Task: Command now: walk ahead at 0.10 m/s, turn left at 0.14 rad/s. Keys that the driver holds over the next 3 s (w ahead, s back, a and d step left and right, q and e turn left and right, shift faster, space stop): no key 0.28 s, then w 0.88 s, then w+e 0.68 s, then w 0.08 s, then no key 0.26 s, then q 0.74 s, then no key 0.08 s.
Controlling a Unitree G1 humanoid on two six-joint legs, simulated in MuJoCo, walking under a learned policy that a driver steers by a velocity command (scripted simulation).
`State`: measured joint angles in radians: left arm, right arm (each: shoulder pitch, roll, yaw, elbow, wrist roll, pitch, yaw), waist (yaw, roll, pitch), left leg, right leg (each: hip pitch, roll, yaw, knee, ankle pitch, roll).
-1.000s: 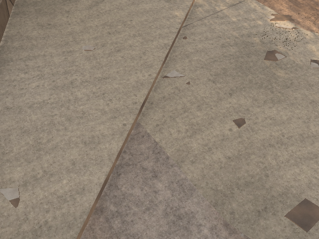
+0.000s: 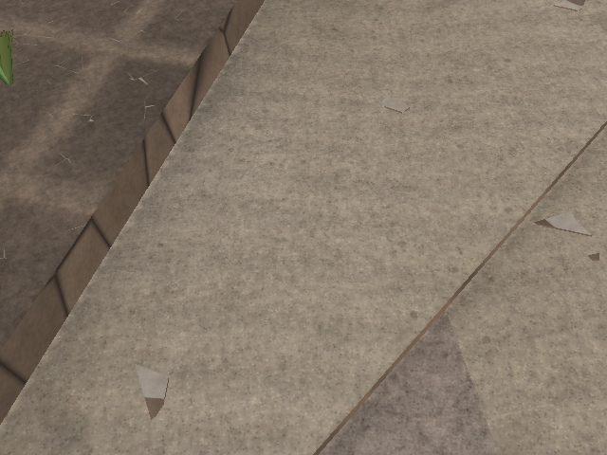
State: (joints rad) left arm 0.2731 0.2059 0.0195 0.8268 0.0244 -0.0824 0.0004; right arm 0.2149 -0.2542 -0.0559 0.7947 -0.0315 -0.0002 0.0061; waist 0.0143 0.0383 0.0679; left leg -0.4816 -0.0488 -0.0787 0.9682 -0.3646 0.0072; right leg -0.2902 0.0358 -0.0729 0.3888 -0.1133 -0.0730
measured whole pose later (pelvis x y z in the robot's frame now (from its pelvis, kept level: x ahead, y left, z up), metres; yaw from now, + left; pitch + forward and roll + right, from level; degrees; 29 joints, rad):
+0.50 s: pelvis +0.07 +0.00 +0.00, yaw +0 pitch +0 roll +1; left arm 0.37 0.19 0.03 0.97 0.03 -0.04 -0.01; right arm 0.34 -0.21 -0.05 0.99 -0.01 -0.02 -0.01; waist 0.00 0.01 -0.02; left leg -0.18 -0.04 -0.01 0.47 -0.29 0.05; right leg -0.24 0.02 -0.06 0.54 -0.37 -0.10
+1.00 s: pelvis +0.28 +0.01 -0.01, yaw -1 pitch +0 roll +2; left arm 0.54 0.14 0.01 1.12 0.00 -0.08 0.01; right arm -0.02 -0.14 -0.02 0.88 -0.02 -0.05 0.01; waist 0.05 -0.04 0.07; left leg -0.57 -0.04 0.16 0.77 -0.28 0.18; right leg 0.07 -0.03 -0.04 0.54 -0.39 -0.05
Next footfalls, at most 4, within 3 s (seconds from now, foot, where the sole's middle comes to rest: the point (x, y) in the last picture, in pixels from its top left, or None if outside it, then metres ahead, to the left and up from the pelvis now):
0.16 left None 0.09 0.11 -0.78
0.96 left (291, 450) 0.45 0.09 -0.74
1.50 right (390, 337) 0.70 -0.13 -0.74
1.98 left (341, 215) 1.06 -0.02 -0.74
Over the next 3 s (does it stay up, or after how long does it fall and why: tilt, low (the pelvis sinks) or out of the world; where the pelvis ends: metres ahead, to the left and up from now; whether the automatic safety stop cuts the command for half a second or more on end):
stays up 0.96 -0.04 0.04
